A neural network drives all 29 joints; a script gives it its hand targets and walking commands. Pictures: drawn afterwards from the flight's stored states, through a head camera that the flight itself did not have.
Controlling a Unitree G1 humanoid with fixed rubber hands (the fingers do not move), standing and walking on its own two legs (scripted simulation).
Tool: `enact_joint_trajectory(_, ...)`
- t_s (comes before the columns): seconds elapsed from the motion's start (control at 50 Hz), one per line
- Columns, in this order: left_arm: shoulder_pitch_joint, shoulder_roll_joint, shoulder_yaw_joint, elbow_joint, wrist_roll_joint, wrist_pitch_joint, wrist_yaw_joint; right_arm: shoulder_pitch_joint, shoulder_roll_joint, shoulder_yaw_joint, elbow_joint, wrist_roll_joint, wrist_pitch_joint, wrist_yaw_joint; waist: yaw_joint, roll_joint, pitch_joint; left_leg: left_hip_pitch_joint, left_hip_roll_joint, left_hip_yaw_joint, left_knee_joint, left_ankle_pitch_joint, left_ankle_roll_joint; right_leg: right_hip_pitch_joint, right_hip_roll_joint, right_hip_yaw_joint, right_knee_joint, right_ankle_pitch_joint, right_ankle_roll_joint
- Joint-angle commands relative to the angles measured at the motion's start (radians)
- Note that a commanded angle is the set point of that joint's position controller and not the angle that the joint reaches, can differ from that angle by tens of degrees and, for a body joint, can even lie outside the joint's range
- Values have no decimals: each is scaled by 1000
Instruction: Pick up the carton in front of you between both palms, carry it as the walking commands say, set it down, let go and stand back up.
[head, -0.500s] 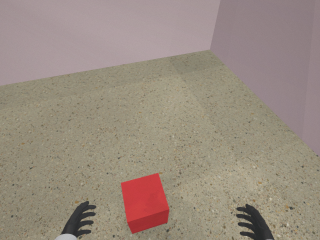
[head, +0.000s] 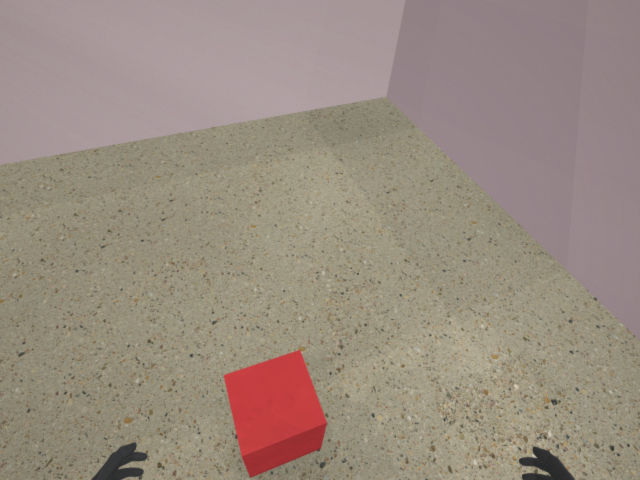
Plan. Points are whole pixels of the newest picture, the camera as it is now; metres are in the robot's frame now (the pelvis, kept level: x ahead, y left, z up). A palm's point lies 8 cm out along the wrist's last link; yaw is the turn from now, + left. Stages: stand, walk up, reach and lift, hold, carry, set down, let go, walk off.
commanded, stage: stand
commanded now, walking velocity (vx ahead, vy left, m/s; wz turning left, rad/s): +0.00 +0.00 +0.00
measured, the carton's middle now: (275, 414) +0.40 +0.11 -0.64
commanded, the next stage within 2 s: none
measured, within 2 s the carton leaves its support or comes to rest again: neither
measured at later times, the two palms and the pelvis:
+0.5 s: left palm out of the picture +0.09 +0.29 -0.10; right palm out of the picture +0.09 -0.30 -0.08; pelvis -0.01 +0.00 +0.01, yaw +0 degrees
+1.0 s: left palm out of the picture +0.06 +0.30 -0.10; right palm out of the picture +0.06 -0.31 -0.09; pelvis -0.03 -0.01 +0.01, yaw +0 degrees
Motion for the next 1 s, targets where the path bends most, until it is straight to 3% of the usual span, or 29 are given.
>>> enact_joint_trajectory(0.0, 5, 128, 29, -41, 0, -13, 7, -17, -176, -40, -35, 2, -11, -6, 4, 68, -76, 152, 108, -102, -63, 406, 6, -65, -55, 12, -40, 362, -17)
enact_joint_trajectory(0.62, -35, 166, 15, 117, -4, -26, 1, -62, -203, -19, 117, 15, -16, 0, 0, 67, -6, 151, 120, -122, -162, 212, 4, -61, -75, 36, -156, 232, -35)
enact_joint_trajectory(0.98, -52, 182, 13, 186, -9, -27, -5, -71, -222, -9, 175, 22, -19, 0, 0, 68, -2, 155, 127, -136, -182, 217, 5, -43, -84, 35, -180, 234, -38)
